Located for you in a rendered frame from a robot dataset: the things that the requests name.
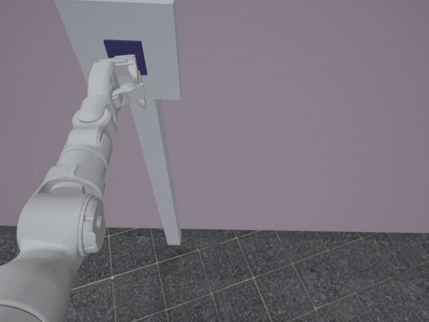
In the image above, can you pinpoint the panel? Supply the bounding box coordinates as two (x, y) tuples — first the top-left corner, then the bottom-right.
(54, 0), (182, 246)

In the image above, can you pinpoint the left robot upper arm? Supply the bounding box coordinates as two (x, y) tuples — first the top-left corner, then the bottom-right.
(0, 193), (106, 322)

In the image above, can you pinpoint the button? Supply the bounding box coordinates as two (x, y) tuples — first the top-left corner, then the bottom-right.
(104, 40), (147, 75)

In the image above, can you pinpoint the robot left forearm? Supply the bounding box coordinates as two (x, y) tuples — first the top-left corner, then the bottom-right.
(17, 95), (117, 250)

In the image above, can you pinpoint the robot left hand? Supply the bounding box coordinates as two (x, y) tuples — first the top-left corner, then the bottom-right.
(87, 54), (146, 113)

